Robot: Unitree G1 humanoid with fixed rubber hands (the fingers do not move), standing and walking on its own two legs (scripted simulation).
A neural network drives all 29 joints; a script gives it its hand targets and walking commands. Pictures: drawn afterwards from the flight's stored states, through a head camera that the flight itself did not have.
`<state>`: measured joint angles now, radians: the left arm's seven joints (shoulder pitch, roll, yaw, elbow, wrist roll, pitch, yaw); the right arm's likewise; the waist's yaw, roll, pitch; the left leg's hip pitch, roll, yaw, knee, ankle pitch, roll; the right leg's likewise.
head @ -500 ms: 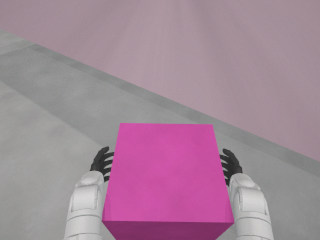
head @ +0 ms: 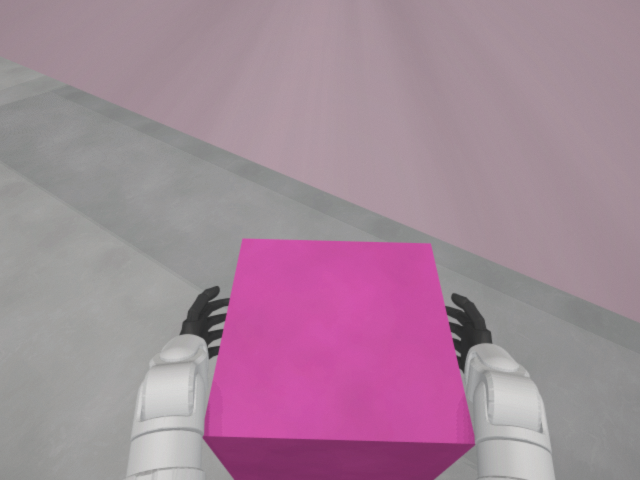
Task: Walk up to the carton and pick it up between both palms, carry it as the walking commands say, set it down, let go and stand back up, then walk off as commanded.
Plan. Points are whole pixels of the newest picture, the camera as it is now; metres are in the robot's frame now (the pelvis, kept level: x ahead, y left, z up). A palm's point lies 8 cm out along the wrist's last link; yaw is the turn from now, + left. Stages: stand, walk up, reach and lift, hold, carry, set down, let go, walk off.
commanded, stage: reach and lift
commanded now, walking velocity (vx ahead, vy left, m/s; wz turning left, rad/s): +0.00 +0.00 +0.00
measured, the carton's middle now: (332, 366) +0.30 +0.00 -0.02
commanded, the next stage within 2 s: hold in 0.48 s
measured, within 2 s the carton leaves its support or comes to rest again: neither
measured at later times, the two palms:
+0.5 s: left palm (192, 349) +0.28 +0.18 +0.04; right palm (473, 358) +0.28 -0.18 +0.04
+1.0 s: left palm (189, 353) +0.27 +0.18 +0.04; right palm (472, 362) +0.27 -0.17 +0.04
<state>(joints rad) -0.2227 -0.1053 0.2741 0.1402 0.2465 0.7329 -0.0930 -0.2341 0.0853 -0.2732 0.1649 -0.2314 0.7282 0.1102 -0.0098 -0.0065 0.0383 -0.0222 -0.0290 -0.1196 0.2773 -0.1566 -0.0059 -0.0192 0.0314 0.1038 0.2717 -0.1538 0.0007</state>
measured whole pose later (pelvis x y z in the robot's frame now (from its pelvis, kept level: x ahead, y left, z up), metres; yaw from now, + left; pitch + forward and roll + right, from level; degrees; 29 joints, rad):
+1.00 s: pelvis +0.00 +0.00 +0.00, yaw +0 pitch -6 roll +0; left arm -0.18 -0.09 0.26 0.12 0.23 0.73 -0.10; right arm -0.18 0.11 -0.26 0.12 -0.23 0.73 0.10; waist 0.00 0.00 0.03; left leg -0.02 -0.03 -0.12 0.29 -0.16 0.00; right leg -0.02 0.03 0.10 0.29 -0.16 0.00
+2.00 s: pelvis -0.19 +0.01 -0.01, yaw -5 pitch +2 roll +3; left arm 0.03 -0.11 0.18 -0.53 0.01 1.18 0.05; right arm 0.00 0.07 -0.16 -0.50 0.01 1.19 -0.05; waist -0.01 -0.01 -0.12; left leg -0.53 0.00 0.07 1.11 -0.42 -0.05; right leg -0.34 -0.05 -0.08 0.56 -0.26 -0.04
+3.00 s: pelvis -0.53 +0.05 -0.01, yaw -2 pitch +2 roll -1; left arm 0.05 -0.08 0.16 -0.53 0.01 1.18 0.03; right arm 0.06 0.13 -0.17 -0.53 -0.02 1.18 -0.04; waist 0.03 -0.02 -0.10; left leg -0.30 0.03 0.09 0.52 -0.26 0.04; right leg -0.61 -0.02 -0.05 1.09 -0.41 0.02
